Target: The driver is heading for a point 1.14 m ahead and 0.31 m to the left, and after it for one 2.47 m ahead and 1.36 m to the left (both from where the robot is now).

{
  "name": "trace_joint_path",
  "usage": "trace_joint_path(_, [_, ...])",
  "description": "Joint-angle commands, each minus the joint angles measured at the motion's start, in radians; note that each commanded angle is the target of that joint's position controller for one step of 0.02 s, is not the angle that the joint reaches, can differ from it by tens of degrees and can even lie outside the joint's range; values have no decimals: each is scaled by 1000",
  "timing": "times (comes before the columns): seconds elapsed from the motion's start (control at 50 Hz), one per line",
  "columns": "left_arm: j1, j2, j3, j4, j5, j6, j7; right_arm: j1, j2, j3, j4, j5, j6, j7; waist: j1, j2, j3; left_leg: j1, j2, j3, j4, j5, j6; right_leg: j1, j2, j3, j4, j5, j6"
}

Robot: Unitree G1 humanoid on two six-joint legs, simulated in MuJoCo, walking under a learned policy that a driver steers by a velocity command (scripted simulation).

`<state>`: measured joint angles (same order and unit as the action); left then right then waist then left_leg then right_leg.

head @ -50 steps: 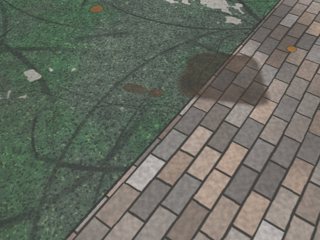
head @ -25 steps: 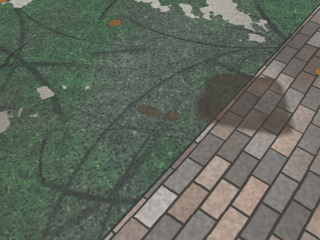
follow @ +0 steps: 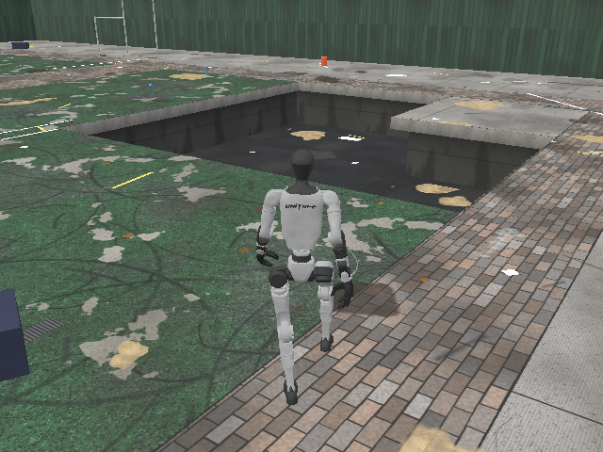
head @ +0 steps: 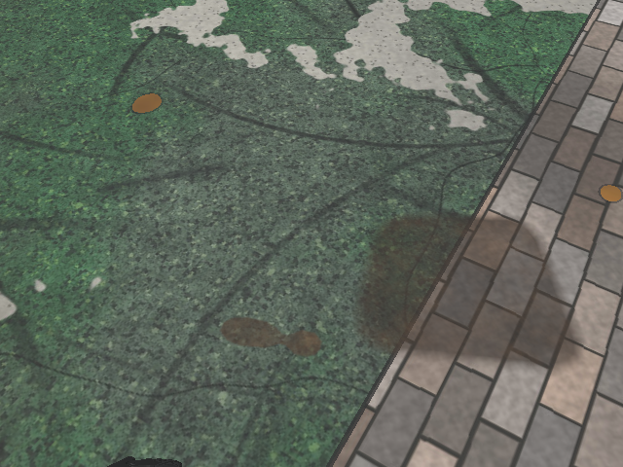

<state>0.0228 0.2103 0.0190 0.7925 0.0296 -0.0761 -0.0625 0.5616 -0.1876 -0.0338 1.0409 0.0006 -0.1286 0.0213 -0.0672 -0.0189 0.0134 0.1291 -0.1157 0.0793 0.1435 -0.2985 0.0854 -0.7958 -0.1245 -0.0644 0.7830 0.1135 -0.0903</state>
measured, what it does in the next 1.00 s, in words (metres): walks ahead, turning left: right foot, then left foot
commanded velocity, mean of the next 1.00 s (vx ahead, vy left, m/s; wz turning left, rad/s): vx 1.00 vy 0.00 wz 0.51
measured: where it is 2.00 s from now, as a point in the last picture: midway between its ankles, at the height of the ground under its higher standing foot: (67, 147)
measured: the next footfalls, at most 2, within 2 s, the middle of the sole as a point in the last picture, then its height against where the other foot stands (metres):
right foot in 0.14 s outside the picture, level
left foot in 0.60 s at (272, 343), level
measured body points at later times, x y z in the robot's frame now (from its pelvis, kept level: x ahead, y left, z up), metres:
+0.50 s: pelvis +0.48 -0.01 -0.01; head +0.51 +0.00 +0.44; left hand +0.37 +0.23 -0.15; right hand +0.71 -0.21 -0.10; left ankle +0.71 +0.13 -0.67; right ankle +0.32 -0.08 -0.73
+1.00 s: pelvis +0.97 +0.10 -0.01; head +1.00 +0.13 +0.44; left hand +1.13 +0.40 -0.06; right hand +1.06 -0.19 -0.12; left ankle +0.75 +0.06 -0.73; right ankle +1.22 +0.06 -0.71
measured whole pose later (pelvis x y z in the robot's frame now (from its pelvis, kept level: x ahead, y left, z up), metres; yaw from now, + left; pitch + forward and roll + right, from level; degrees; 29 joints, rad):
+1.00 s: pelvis +0.97 +0.10 -0.01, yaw +32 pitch +3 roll -1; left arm -0.07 0.25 -0.04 0.58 0.04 -0.08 -0.02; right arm 0.49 -0.31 -0.09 0.88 0.00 -0.08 0.01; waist -0.15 0.00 0.03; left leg 0.11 -0.15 -0.29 0.32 -0.43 0.16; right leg -0.64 -0.05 0.06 0.53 0.02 0.01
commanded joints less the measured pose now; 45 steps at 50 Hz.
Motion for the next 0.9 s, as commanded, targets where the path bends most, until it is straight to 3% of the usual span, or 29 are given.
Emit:
trace_joint_path(0.02, [-128, 35, -8, -78, -13, -10, -2, -12, -139, -11, -55, 7, -26, -13, 31, 33, 162, -198, 251, -67, -167, 682, 62, 221, 72, -77, -180, 98, -25])
trace_joint_path(0.08, [-69, 89, 8, -73, -9, -11, 19, 4, -202, -16, -43, -18, -7, -33, 82, 117, 44, 48, 292, -41, 62, 1269, 34, 315, 183, -110, -232, -74, -61])
trace_joint_path(0.12, [243, 161, 41, 14, -12, -10, 45, -37, -248, -31, -41, -45, 24, -53, 232, 163, -126, 51, 316, -36, 464, 1356, 35, 610, 216, -69, -252, -207, -95])
trace_joint_path(0.14, [436, 204, 63, 71, 1, -7, 63, -88, -242, -33, -55, -47, 30, -53, 324, 146, -204, -109, 285, -21, 750, 1154, 42, 848, 149, -11, -264, -276, -121])
trace_joint_path(0.16, [535, 287, 89, 86, 31, -3, 78, -65, -112, -8, -95, -30, 22, -34, 285, -49, -303, -448, 163, -21, 1155, 472, 42, 1119, -110, 315, -232, -565, -177])
trace_joint_path(0.18, [491, 280, 95, 91, 30, -3, 56, 25, -67, 1, -118, 29, 1, -14, 181, -252, -402, -769, 18, -155, 1412, -148, 30, 1277, -276, 879, -444, -718, -287])
trace_joint_path(0.2, [392, 209, 88, 91, 12, -8, 42, -116, -140, -10, -149, 19, -3, -27, 173, -94, -234, -875, 111, -185, 1381, -33, 62, 1157, -210, 772, -513, -711, -237])
trace_joint_path(0.22, [343, 145, 74, 99, 5, -19, 37, -206, -142, -10, -173, 12, -6, -24, 155, 3, -115, -871, 147, -171, 1318, 41, 63, 990, -185, 619, -539, -594, -214])
trace_joint_path(0.24, [313, 99, 63, 110, 13, -27, 36, -236, -118, -5, -178, 0, -1, -18, 113, 77, -44, -830, 181, -174, 1255, 58, 61, 850, -146, 518, -567, -507, -185])
trace_joint_path(0.26, [310, 69, 50, 125, 11, -33, 41, -236, -93, 0, -187, -23, 14, -8, 70, 77, -7, -786, 202, -179, 1214, 62, 52, 740, -100, 436, -588, -468, -153])
trace_joint_path(0.28, [313, 58, 43, 139, 8, -42, 47, -202, -61, 8, -182, -32, 34, 7, 35, 39, 8, -754, 217, -184, 1180, 58, 37, 667, -90, 373, -620, -478, -135])
trace_joint_path(0.32, [337, 77, 44, 161, -12, -65, 47, -255, -50, 13, -206, -36, 59, 23, 20, 15, 80, -806, 241, -179, 1128, 88, 14, 594, -72, 262, -680, -407, -99])
trace_joint_path(0.36, [351, 94, 44, 159, -13, -80, 40, -374, -69, 15, -255, -31, 67, 29, 40, 11, 130, -842, 234, -137, 1005, 213, 8, 550, -25, 110, -726, -220, -52])
trace_joint_path(0.42, [379, 88, 32, 163, -23, -95, 36, -500, -69, 26, -300, -16, 57, 41, 63, 14, 146, -756, 193, -19, 742, 424, 23, 539, 40, -73, -738, 120, 9])
trace_joint_path(0.46, [436, 109, 28, 178, -31, -102, 47, -583, -63, 34, -324, -11, 51, 49, 92, 14, 154, -705, 165, 48, 600, 527, 49, 615, 14, -111, -775, 276, 32])
trace_joint_path(0.5, [463, 145, 26, 179, -24, -96, 67, -584, -88, 31, -318, -16, 48, 50, 84, -30, 119, -684, 111, 99, 520, 526, 76, 785, -13, -150, -710, 596, 60])
trace_joint_path(0.54, [466, 202, 36, 168, -11, -70, 101, -512, -137, 17, -294, -23, 51, 44, 32, -95, 31, -613, 29, 141, 491, 412, 94, 934, -45, -171, -524, 947, 87])
trace_joint_path(0.56, [445, 230, 45, 157, 0, -50, 115, -397, -171, 4, -266, -23, 53, 41, -35, -114, -37, -500, -7, 139, 487, 348, 108, 950, -61, -173, -341, 1043, 92])
trace_joint_path(0.58, [394, 256, 55, 137, 11, -31, 122, -200, -215, -18, -210, -20, 56, 35, -131, -127, -133, -313, -26, 116, 496, 288, 133, 910, -78, -160, -90, 1075, 87])
trace_joint_path(0.6, [321, 276, 65, 114, 16, -18, 122, 15, -252, -45, -152, -22, 62, 22, -238, -115, -199, -100, 14, 24, 437, 233, 176, 778, -74, -146, 240, 926, 71])
trace_joint_path(0.62, [248, 232, 65, 89, 17, -31, 101, 16, -289, -80, -151, 5, 84, 3, -226, 73, -185, 65, 97, -143, 434, 153, 191, 503, 108, -125, 634, 34, 65])
trace_joint_path(0.64, [365, 98, 27, -23, -15, -54, 77, -92, -404, -96, -177, -40, 92, 5, -5, 302, -266, 343, 341, -660, 392, 280, 421, 30, 201, 23, 962, -628, 125])
trace_joint_path(0.66, [285, 124, 12, -59, -21, -76, 76, -93, -371, -104, -200, -34, 99, -6, -70, 132, -332, 377, 398, -894, 178, -13, 471, -110, 167, 160, 954, -562, 101])
trace_joint_path(0.68, [222, 154, 11, -65, -11, -89, 70, -122, -276, -87, -184, -27, 95, -17, -35, -32, -138, 174, 370, -816, 90, -88, 388, -114, 95, 175, 793, -476, 77])
trace_joint_path(0.7, [186, 143, 10, -84, 3, -86, 65, -154, -230, -75, -174, -22, 89, -18, 27, -87, -51, -14, 323, -723, 70, -31, 329, -38, 58, 165, 658, -451, 79])
trace_joint_path(0.74, [200, 123, -1, -83, 49, -37, 59, -198, -205, -60, -189, -11, 64, -26, 101, -109, 28, -268, 229, -578, 57, 95, 284, 88, 19, 150, 557, -468, 111])
trace_joint_path(0.76, [196, 115, -5, -92, 56, -15, 54, -205, -200, -54, -194, -3, 52, -24, 117, -92, 47, -361, 193, -530, 47, 110, 274, 127, 2, 134, 493, -481, 128])
trace_joint_path(0.82, [13, 104, -21, -189, 42, 0, 40, -185, -241, -63, -208, 0, 30, -18, 80, -25, 110, -531, 116, -449, -4, 265, 250, 201, 4, 59, 202, -308, 160])
trace_joint_path(0.9, [-118, 101, -32, -245, 10, -7, 36, -91, -269, -81, -203, 10, 35, -4, -22, 56, 57, -390, 96, -440, 53, 556, 167, 291, 82, 34, -99, -15, 130])
Over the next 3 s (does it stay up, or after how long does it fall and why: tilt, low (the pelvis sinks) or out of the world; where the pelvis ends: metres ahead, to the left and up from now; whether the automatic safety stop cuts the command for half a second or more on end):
stays up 2.36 1.23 0.00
